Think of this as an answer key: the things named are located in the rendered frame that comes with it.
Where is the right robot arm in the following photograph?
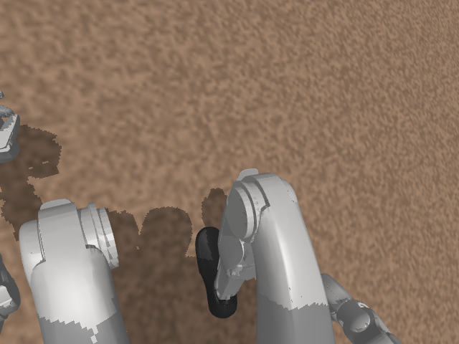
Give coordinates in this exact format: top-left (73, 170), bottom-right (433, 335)
top-left (336, 300), bottom-right (403, 344)

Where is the left robot hand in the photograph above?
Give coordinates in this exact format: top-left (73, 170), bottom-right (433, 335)
top-left (0, 90), bottom-right (20, 160)

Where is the right robot hand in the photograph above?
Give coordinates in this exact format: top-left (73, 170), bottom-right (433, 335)
top-left (321, 273), bottom-right (354, 323)

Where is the left robot arm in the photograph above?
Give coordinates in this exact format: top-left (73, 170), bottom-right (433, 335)
top-left (0, 253), bottom-right (21, 334)

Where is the can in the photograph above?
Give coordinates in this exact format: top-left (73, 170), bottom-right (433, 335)
top-left (0, 116), bottom-right (19, 163)

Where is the right robot foot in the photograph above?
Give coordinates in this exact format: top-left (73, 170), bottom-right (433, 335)
top-left (195, 226), bottom-right (237, 318)

